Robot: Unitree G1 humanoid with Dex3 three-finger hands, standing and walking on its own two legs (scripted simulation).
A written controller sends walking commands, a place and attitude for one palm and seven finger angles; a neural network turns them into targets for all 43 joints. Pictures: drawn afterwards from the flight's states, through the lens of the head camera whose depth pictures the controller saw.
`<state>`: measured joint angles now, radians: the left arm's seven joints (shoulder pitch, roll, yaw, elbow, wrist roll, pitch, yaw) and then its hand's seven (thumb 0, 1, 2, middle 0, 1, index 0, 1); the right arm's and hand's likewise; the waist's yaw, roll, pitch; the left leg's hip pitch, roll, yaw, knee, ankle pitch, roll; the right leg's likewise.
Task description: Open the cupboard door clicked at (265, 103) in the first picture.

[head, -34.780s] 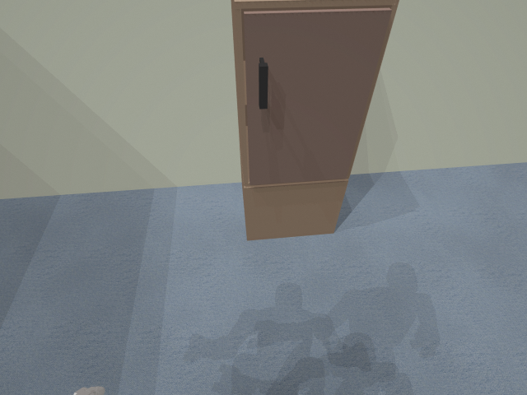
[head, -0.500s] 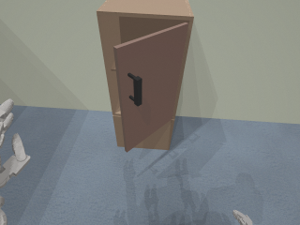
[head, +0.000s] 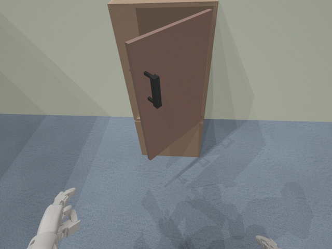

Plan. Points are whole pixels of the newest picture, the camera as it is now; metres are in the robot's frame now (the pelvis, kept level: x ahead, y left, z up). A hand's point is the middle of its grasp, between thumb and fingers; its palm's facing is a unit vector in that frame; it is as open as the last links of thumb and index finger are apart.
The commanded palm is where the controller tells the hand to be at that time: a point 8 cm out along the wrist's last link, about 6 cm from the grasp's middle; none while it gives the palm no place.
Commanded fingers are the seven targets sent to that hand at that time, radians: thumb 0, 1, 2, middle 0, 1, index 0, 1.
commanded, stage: let the arm hang, fingers relaxed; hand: left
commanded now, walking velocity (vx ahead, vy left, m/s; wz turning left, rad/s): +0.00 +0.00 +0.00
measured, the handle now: (152, 89) +0.61 +0.07 +0.06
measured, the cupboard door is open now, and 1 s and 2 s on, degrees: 47 47 47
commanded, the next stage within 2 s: look to check the result in 0.94 s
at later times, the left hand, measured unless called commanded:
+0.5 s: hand out of the picture -0.03 +0.20 -0.15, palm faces +0.05 -0.96 -0.26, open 7.3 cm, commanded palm none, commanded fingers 0.00 0.90 0.90 -0.20 -0.30 -0.20 -0.30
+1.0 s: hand out of the picture +0.05 +0.22 -0.14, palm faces +0.02 -0.96 -0.27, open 7.4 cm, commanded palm none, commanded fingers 0.00 0.90 0.90 -0.20 -0.30 -0.20 -0.30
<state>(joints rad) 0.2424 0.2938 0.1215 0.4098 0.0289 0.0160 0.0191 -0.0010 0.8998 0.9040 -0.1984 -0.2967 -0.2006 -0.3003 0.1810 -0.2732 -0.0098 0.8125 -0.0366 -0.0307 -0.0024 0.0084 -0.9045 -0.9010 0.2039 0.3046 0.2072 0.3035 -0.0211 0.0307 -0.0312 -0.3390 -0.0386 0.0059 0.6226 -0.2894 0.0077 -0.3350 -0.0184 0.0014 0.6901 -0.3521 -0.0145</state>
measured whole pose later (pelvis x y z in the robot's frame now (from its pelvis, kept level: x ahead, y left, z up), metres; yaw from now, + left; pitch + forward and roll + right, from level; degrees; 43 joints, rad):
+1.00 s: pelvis -0.01 +0.01 +0.02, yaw +1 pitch -2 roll +0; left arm 0.15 0.24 0.03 1.12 0.01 -0.01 0.01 0.00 0.90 0.90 -0.20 -0.30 -0.20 -0.30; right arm 0.19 -0.24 -0.02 1.12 -0.02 0.01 -0.02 0.00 -0.91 -0.90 0.20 0.30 0.21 0.30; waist -0.01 0.02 0.06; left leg -0.19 -0.01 -0.02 0.37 -0.15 0.00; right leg -0.16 0.01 -0.02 0.39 -0.20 -0.02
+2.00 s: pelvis +0.01 -0.01 +0.01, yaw -8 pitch -1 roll +2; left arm 0.18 0.24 0.05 1.02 0.02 0.06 -0.01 0.00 0.90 0.90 -0.20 -0.30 -0.20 -0.30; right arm 0.18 -0.22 -0.04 1.01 -0.03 0.04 -0.04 0.00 -0.91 -0.90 0.20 0.30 0.21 0.30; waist 0.01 -0.02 0.09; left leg -0.21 0.04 0.11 0.50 -0.27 -0.01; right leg -0.27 0.06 0.09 0.60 -0.30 -0.03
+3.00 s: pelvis -0.01 -0.02 +0.00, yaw -43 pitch +1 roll +0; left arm 0.15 0.26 0.07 0.87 0.02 0.04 -0.01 0.00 0.90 0.90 -0.20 -0.30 -0.20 -0.30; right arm 0.20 -0.28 -0.06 0.91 -0.01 0.06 -0.03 0.01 -0.91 -0.90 0.20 0.30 0.21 0.30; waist -0.01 0.00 0.13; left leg -0.44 0.08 0.03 1.03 -0.52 -0.07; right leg -0.37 0.02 0.05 0.63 -0.28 -0.01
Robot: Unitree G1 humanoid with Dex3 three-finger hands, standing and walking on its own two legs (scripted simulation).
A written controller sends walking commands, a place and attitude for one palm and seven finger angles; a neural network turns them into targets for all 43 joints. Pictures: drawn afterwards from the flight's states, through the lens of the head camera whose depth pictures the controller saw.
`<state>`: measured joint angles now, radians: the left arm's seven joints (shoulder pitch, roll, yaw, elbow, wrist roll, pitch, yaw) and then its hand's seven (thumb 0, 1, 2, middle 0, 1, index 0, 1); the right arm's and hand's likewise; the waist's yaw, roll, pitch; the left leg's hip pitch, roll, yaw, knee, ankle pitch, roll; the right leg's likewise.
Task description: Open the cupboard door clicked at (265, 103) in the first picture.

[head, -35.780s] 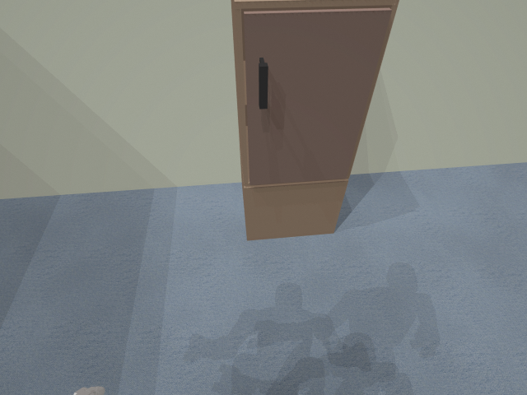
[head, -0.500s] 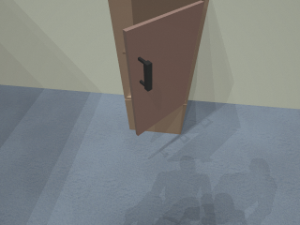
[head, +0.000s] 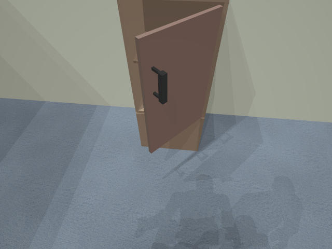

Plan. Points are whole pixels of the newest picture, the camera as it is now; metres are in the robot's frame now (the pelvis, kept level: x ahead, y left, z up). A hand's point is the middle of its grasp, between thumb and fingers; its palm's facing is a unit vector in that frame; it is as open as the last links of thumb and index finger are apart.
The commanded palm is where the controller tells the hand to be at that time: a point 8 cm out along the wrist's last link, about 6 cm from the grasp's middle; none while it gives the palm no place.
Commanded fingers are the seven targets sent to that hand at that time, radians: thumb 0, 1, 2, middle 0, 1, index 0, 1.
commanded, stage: look to check the result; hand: left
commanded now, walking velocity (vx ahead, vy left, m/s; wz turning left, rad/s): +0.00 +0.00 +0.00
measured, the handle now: (158, 85) +0.61 +0.06 +0.04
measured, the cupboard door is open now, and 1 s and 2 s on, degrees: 47 47 47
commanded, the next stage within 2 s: walk to a spot facing it in 0.54 s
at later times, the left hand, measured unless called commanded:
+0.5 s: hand out of the picture +0.08 +0.23 -0.16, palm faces +0.00 -0.95 -0.32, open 7.4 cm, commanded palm none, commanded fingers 0.00 0.90 0.90 -0.20 -0.30 -0.20 -0.30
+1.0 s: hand out of the picture +0.10 +0.19 -0.18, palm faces -0.11 -0.96 -0.25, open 7.4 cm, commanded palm none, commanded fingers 0.00 0.90 0.90 -0.20 -0.30 -0.20 -0.30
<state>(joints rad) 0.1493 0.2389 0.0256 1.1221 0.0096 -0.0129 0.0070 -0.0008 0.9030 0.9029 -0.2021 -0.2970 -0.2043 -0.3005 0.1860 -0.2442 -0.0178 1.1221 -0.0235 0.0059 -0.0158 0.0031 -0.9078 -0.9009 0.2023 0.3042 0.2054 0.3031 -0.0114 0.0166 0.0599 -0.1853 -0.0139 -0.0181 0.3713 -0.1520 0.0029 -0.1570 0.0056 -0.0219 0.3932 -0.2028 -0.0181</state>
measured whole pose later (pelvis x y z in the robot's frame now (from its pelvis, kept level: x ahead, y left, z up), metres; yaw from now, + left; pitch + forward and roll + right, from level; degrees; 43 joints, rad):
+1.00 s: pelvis +0.02 -0.01 -0.01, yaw -8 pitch -1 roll +2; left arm 0.18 0.24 0.05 1.02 0.02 0.06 -0.01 0.00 0.90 0.90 -0.20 -0.30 -0.20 -0.30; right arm 0.18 -0.22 -0.04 1.01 -0.03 0.04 -0.04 0.00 -0.91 -0.90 0.20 0.30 0.21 0.30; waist 0.01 -0.02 0.09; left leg -0.21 0.04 0.11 0.50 -0.27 -0.01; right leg -0.27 0.06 0.09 0.60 -0.30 -0.03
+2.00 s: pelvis +0.00 -0.03 -0.02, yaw -43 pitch +1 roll +0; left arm 0.15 0.26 0.07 0.87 0.02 0.04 -0.01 0.00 0.90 0.90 -0.20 -0.30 -0.20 -0.30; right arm 0.20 -0.28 -0.06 0.91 -0.01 0.06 -0.03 0.01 -0.91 -0.90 0.20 0.30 0.21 0.30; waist -0.01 0.00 0.13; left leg -0.44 0.08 0.03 1.03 -0.52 -0.07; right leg -0.37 0.02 0.05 0.63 -0.28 -0.01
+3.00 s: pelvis +0.06 -0.27 -0.02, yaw -77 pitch +2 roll +1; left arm 0.10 0.23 0.07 0.91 0.03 -0.02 -0.07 0.00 0.91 0.90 -0.20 -0.30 -0.20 -0.30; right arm 0.41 -0.18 -0.03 1.01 -0.04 -0.03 0.00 0.00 -0.90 -0.90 0.20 0.30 0.21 0.30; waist -0.04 0.00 0.07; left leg -0.13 0.16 0.20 0.54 -0.39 -0.08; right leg -0.42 -0.05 -0.11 0.60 -0.28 -0.04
